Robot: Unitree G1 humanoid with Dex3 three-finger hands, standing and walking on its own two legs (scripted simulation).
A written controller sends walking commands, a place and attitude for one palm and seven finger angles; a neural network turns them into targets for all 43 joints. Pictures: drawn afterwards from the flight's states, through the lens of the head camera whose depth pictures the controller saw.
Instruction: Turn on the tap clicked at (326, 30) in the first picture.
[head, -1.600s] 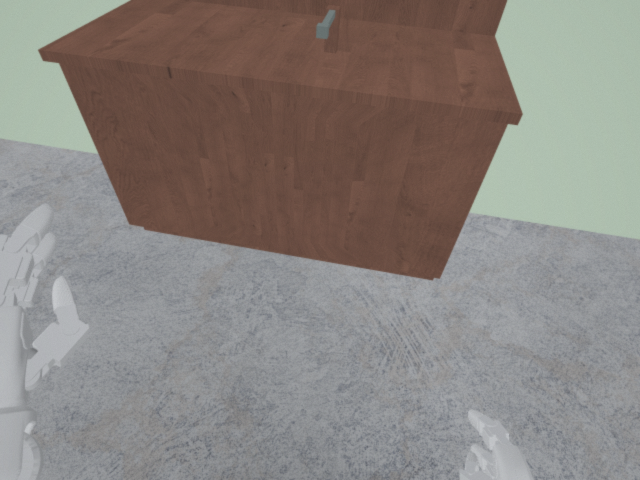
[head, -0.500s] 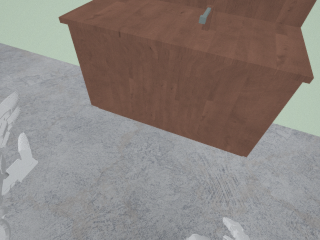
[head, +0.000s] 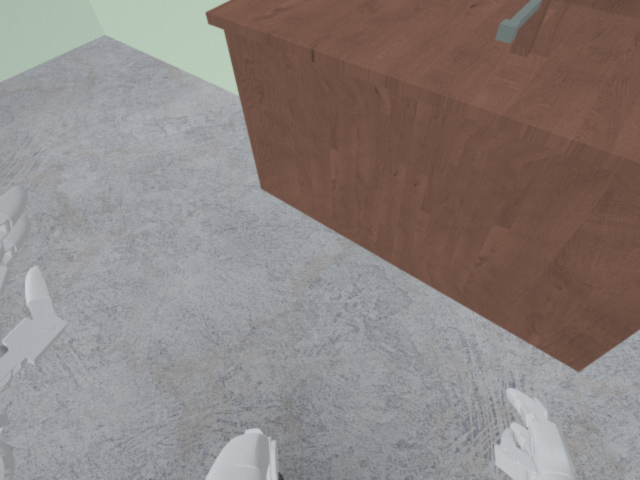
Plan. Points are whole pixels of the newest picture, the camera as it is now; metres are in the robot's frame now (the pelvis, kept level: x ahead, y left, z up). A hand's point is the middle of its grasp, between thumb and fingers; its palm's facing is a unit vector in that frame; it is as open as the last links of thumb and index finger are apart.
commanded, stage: walk to a spot facing it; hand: left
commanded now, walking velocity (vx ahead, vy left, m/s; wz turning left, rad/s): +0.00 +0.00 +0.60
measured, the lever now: (507, 31) +0.83 -0.30 +0.13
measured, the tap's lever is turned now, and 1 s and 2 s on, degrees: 0 0 0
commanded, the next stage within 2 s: none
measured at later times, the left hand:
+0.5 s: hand out of the picture +0.17 +0.26 +0.20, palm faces +0.57 -0.70 -0.44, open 7.4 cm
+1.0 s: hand out of the picture +0.06 +0.21 +0.18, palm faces +0.79 -0.42 -0.45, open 7.4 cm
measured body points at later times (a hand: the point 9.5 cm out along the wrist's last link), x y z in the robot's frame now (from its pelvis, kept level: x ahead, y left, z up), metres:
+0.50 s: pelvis +0.04 -0.02 +0.00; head +0.05 +0.01 +0.45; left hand +0.14 +0.30 +0.22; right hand +0.24 -0.18 -0.08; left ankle +0.07 +0.10 -0.74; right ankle +0.08 -0.18 -0.67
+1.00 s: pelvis +0.01 -0.11 +0.00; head +0.04 -0.13 +0.45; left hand +0.01 +0.22 +0.20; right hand +0.29 -0.23 -0.09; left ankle -0.07 +0.01 -0.69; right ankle +0.04 -0.17 -0.74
